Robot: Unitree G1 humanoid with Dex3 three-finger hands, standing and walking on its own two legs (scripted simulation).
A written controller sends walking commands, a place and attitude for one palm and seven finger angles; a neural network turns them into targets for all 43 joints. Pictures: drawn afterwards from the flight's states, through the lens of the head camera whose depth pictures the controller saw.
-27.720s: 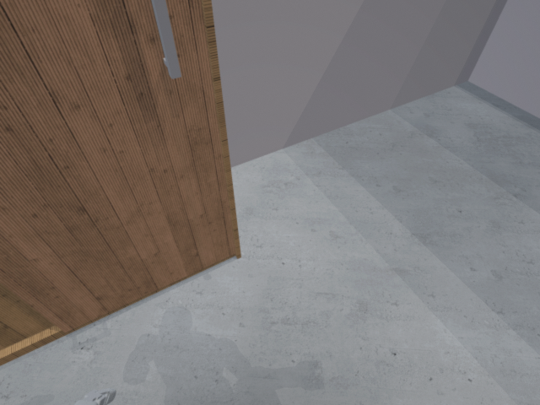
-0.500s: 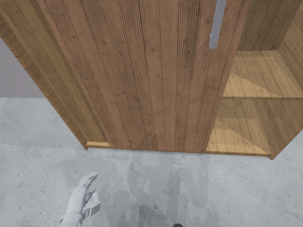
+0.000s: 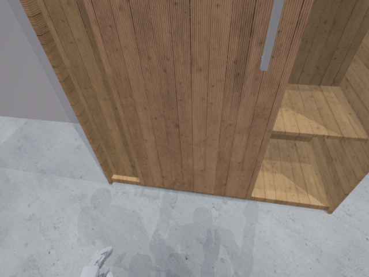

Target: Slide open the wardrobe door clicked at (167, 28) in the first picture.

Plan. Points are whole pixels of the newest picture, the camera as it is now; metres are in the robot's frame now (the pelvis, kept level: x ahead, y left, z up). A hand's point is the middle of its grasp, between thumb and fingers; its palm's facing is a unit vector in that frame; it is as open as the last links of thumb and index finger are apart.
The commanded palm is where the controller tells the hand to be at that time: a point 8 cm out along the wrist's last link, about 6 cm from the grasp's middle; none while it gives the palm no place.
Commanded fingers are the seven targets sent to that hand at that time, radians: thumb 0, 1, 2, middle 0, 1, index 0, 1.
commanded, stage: stop stepping back and stand still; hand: right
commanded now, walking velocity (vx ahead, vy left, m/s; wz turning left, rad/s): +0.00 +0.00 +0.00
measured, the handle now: (271, 27) +0.72 -0.18 +0.25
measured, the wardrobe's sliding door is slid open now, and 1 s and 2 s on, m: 0.44 0.44 0.44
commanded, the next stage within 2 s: let the arm hang, fingers relaxed in 0.14 s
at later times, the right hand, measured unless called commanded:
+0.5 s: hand out of the picture +0.11 -0.19 -0.16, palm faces -0.03 +0.97 -0.23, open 7.4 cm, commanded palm none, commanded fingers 0.00 -0.90 -0.90 0.20 0.30 0.20 0.30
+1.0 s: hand out of the picture +0.05 -0.24 -0.15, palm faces +0.05 +0.95 -0.31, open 7.4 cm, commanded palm none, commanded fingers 0.00 -0.90 -0.90 0.20 0.30 0.20 0.30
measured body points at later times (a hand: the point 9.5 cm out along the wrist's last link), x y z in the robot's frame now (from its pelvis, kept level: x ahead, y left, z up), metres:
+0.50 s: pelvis +0.01 +0.00 -0.01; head +0.03 +0.00 +0.44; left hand +0.15 +0.26 -0.13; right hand +0.11 -0.24 -0.14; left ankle +0.01 +0.11 -0.74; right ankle +0.03 -0.12 -0.73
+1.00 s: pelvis +0.01 +0.00 +0.01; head +0.02 +0.00 +0.46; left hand +0.07 +0.27 -0.14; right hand +0.05 -0.29 -0.13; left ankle +0.01 +0.11 -0.73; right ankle +0.03 -0.12 -0.73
